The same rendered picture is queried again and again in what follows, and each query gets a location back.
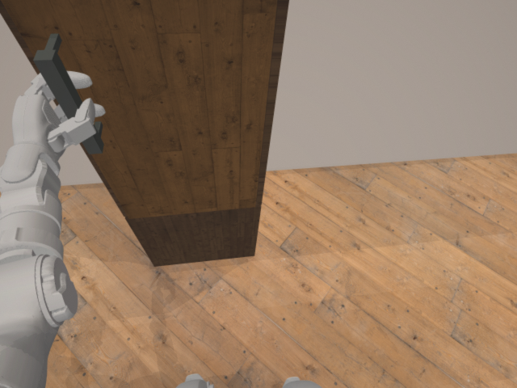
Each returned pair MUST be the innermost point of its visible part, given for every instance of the robot left forearm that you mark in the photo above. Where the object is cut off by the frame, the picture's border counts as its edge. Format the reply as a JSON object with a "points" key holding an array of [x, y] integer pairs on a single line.
{"points": [[30, 210]]}

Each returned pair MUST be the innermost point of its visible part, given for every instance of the robot left hand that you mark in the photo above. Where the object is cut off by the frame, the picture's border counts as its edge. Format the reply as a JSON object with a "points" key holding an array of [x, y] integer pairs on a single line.
{"points": [[34, 121]]}

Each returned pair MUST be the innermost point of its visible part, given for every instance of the handle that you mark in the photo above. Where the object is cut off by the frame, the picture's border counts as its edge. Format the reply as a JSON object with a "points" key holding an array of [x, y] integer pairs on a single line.
{"points": [[54, 73]]}

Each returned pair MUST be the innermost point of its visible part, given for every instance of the robot left upper arm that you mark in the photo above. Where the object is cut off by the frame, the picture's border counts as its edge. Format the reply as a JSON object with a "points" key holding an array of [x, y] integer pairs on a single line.
{"points": [[36, 297]]}

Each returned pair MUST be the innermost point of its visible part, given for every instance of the robot left shin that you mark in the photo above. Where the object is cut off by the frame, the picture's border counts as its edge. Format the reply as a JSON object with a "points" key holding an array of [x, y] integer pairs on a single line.
{"points": [[193, 377]]}

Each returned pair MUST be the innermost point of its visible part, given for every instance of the cupboard door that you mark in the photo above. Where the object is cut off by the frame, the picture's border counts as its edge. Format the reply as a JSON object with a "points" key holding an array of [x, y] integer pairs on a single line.
{"points": [[184, 86]]}

